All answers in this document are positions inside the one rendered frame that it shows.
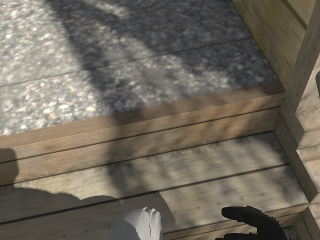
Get stairs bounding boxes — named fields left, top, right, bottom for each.
left=0, top=92, right=310, bottom=240

